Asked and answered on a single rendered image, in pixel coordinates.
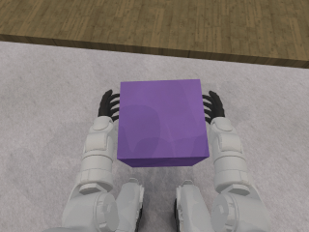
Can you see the robot left upper arm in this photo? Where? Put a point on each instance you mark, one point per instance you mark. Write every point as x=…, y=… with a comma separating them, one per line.
x=94, y=212

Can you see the right robot forearm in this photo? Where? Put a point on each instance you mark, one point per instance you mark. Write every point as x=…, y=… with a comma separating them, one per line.
x=231, y=173

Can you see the robot right thigh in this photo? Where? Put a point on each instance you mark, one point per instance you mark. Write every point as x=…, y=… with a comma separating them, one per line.
x=196, y=217

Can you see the right robot hand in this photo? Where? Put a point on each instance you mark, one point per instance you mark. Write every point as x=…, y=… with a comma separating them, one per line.
x=216, y=106

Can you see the left robot forearm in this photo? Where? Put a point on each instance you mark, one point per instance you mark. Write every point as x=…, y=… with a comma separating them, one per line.
x=95, y=173

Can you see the robot right upper arm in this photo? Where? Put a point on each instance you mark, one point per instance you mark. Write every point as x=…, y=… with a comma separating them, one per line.
x=231, y=212

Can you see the robot left thigh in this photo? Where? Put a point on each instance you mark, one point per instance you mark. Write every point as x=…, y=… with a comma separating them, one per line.
x=129, y=201

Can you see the robot thigh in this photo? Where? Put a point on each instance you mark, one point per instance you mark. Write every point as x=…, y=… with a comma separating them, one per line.
x=129, y=201
x=196, y=217

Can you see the carton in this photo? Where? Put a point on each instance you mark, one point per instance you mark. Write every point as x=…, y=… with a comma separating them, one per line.
x=162, y=123

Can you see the left robot hand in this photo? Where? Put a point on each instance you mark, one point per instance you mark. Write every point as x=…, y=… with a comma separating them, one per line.
x=106, y=105

